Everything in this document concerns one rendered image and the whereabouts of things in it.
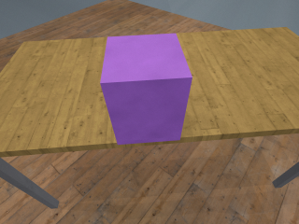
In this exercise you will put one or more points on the table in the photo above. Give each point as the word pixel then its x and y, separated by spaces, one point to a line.
pixel 245 83

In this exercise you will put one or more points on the carton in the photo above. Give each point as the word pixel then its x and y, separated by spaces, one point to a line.
pixel 146 83

